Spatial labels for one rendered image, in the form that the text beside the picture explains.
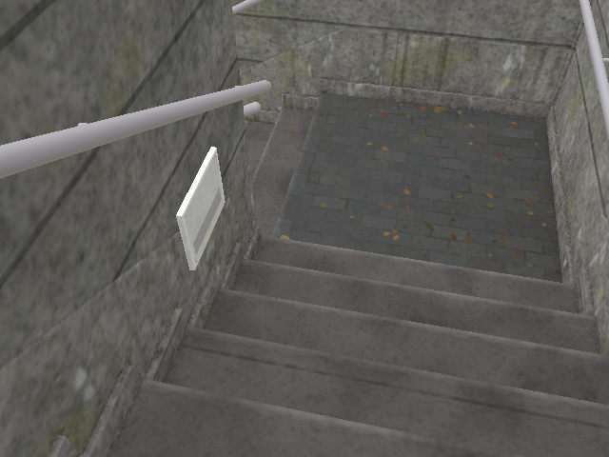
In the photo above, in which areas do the stairs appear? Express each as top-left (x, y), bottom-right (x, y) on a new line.
top-left (245, 107), bottom-right (314, 237)
top-left (79, 235), bottom-right (609, 457)

